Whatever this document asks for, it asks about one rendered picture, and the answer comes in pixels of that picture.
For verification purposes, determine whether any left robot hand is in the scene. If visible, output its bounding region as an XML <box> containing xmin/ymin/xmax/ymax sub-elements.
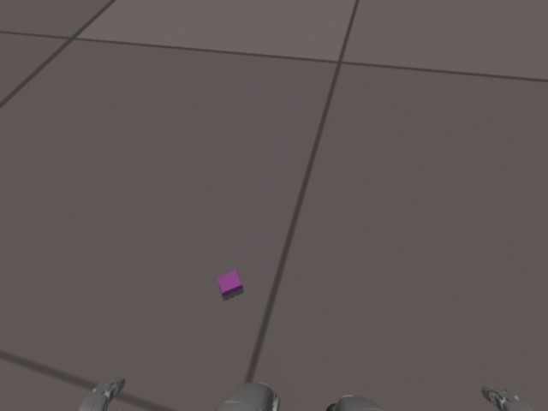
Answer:
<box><xmin>77</xmin><ymin>378</ymin><xmax>126</xmax><ymax>411</ymax></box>

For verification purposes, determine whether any small box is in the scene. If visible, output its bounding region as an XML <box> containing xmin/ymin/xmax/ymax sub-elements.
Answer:
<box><xmin>217</xmin><ymin>270</ymin><xmax>243</xmax><ymax>296</ymax></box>

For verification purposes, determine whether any right robot hand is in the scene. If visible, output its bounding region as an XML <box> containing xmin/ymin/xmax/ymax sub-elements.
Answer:
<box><xmin>481</xmin><ymin>386</ymin><xmax>533</xmax><ymax>411</ymax></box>

